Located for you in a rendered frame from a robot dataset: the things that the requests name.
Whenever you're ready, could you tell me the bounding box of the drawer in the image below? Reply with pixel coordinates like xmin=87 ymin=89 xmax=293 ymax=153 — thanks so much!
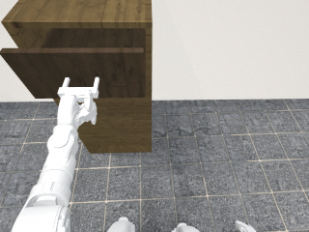
xmin=0 ymin=28 xmax=146 ymax=99

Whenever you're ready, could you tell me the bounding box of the left robot thigh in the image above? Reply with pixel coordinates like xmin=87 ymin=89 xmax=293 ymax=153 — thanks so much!
xmin=107 ymin=220 xmax=135 ymax=232

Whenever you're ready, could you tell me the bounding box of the robot left hand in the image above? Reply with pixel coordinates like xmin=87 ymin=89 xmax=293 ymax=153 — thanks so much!
xmin=57 ymin=88 xmax=98 ymax=130

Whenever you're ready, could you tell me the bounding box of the robot left forearm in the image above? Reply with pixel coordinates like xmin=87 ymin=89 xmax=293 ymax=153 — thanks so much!
xmin=11 ymin=124 xmax=79 ymax=232

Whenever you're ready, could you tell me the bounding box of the robot right hand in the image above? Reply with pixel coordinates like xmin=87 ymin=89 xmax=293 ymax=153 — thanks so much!
xmin=235 ymin=220 xmax=256 ymax=232

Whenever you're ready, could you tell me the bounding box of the left robot upper arm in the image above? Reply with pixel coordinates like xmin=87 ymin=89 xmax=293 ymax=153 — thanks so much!
xmin=14 ymin=205 xmax=70 ymax=232

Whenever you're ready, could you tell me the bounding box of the right robot shin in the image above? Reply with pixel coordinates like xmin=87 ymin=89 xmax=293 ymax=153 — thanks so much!
xmin=177 ymin=222 xmax=186 ymax=227

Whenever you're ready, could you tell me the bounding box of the cabinet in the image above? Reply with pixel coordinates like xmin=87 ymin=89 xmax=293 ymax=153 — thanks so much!
xmin=1 ymin=0 xmax=153 ymax=154

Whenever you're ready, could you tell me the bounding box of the handle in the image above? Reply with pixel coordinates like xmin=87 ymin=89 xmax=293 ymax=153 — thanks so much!
xmin=57 ymin=77 xmax=99 ymax=99

